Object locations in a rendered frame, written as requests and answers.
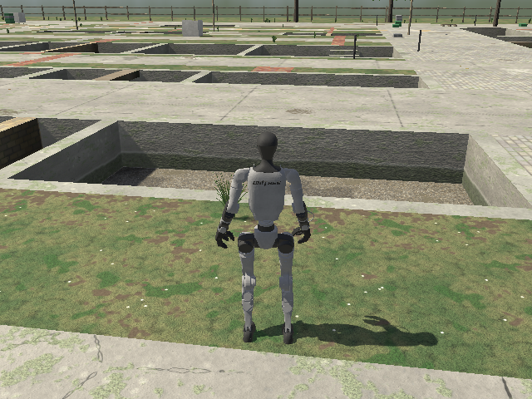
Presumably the robot right foot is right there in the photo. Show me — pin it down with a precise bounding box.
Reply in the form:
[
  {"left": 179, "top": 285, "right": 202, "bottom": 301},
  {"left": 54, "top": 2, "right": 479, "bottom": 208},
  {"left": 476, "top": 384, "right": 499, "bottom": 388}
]
[{"left": 282, "top": 323, "right": 294, "bottom": 344}]

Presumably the robot right forearm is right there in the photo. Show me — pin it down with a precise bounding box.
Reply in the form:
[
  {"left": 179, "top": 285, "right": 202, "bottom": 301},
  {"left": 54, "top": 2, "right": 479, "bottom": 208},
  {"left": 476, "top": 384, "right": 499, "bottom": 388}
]
[{"left": 296, "top": 201, "right": 310, "bottom": 230}]

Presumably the left robot upper arm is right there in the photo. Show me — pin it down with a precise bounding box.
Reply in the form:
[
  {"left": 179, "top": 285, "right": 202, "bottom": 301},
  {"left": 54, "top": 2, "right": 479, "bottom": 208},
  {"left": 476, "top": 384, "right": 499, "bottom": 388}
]
[{"left": 226, "top": 168, "right": 249, "bottom": 214}]

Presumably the robot left thigh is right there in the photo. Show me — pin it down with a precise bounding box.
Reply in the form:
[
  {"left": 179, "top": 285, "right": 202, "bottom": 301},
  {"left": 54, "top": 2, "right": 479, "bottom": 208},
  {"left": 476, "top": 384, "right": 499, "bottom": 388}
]
[{"left": 238, "top": 232, "right": 256, "bottom": 290}]

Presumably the right robot upper arm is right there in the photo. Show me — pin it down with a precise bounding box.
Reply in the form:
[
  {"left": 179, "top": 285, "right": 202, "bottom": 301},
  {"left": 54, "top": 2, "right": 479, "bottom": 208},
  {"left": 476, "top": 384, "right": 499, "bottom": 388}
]
[{"left": 284, "top": 168, "right": 305, "bottom": 214}]

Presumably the robot left hand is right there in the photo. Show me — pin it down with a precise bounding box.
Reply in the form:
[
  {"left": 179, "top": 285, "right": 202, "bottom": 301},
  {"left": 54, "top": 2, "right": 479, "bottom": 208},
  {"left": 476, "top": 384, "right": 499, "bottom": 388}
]
[{"left": 215, "top": 229, "right": 234, "bottom": 249}]

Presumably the robot right hand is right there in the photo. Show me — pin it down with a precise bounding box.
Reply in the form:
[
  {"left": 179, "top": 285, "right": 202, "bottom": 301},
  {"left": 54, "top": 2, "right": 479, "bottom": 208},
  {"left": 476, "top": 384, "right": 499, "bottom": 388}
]
[{"left": 292, "top": 227, "right": 311, "bottom": 244}]

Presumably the robot left forearm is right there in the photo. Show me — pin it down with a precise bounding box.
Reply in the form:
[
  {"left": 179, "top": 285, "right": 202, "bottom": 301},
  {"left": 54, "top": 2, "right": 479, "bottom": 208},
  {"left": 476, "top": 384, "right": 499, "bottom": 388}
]
[{"left": 218, "top": 201, "right": 234, "bottom": 234}]

